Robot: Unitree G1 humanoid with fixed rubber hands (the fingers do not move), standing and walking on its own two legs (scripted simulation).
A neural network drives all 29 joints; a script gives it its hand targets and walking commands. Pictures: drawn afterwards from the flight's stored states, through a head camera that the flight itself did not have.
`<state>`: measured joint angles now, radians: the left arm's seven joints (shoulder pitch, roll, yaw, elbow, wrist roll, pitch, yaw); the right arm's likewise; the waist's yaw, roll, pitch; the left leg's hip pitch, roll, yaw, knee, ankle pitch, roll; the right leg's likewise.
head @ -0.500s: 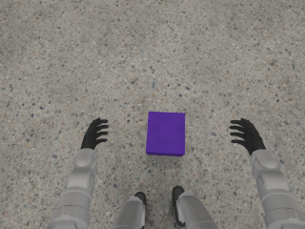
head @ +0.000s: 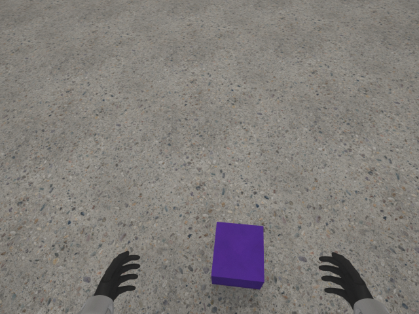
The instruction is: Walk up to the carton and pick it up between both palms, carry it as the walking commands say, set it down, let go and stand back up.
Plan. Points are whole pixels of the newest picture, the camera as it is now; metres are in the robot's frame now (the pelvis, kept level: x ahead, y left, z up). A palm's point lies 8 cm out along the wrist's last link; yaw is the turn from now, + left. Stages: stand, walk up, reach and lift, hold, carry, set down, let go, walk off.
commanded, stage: let go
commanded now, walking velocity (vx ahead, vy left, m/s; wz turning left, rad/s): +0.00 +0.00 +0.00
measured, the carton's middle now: (237, 254) +0.43 -0.06 -0.70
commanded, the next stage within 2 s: stand in 0.24 s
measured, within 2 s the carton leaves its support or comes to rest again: neither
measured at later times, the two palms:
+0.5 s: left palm out of the picture +0.13 +0.25 -0.11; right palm out of the picture +0.13 -0.27 -0.09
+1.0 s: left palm out of the picture +0.13 +0.24 -0.13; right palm out of the picture +0.08 -0.28 -0.13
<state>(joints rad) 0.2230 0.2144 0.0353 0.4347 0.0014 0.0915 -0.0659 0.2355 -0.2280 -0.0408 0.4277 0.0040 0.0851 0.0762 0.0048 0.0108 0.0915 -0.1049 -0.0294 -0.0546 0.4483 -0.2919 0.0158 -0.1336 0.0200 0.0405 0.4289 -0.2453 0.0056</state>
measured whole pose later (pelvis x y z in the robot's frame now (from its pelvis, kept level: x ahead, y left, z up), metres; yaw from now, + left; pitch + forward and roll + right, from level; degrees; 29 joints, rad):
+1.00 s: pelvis +0.05 -0.01 -0.01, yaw -4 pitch +3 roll +0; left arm 0.33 0.25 0.01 0.82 0.02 -0.01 0.03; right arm 0.37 -0.26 0.00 0.76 -0.02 0.00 -0.05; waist -0.02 0.01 -0.07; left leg -0.18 0.01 0.04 0.57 -0.44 0.00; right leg -0.27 0.05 0.09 0.61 -0.39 -0.01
